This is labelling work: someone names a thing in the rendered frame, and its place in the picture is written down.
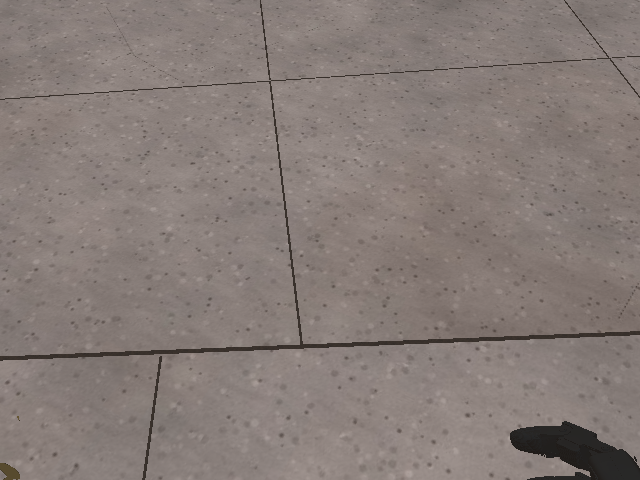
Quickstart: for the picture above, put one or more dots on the robot right hand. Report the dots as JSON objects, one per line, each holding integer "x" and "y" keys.
{"x": 578, "y": 447}

